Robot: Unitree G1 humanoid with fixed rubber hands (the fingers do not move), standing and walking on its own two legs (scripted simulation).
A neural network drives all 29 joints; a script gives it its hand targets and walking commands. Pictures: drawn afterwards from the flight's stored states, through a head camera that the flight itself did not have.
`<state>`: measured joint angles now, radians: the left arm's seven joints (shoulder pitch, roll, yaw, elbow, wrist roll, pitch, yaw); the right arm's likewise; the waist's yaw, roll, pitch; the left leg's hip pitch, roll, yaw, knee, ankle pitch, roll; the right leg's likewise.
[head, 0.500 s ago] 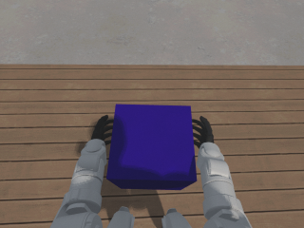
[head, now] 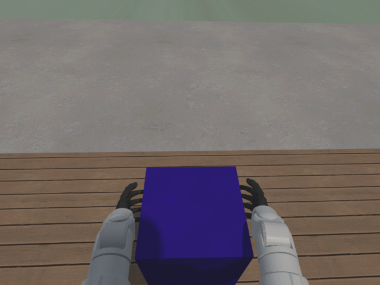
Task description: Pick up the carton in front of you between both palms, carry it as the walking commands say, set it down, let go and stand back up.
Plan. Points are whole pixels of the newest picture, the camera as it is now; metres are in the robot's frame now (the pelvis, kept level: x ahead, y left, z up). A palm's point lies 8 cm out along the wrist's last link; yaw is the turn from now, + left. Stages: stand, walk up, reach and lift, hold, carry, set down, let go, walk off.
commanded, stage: reach and lift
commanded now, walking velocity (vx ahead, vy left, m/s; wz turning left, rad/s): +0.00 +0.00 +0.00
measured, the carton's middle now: (191, 230) +0.29 +0.00 -0.06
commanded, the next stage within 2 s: hold in 0.96 s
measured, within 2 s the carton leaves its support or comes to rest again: neither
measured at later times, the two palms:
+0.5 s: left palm (123, 212) +0.29 +0.15 +0.03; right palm (259, 209) +0.29 -0.15 +0.04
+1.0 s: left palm (122, 209) +0.29 +0.15 +0.04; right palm (260, 205) +0.29 -0.15 +0.05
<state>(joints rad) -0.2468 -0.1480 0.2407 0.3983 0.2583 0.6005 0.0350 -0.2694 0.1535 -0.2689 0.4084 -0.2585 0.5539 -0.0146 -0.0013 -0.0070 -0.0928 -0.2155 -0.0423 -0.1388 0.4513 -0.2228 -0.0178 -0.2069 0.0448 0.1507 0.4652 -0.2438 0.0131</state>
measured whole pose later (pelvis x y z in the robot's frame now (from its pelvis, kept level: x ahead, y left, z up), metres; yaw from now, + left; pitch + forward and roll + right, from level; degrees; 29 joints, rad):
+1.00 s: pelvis +0.00 +0.00 +0.01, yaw +0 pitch -5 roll +0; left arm -0.25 -0.15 0.21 0.28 0.27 0.72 0.02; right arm -0.27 0.15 -0.24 0.29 -0.28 0.68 0.00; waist 0.00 -0.01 -0.02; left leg -0.08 -0.03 -0.13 0.36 -0.19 -0.01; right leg -0.07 0.03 0.14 0.37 -0.21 0.01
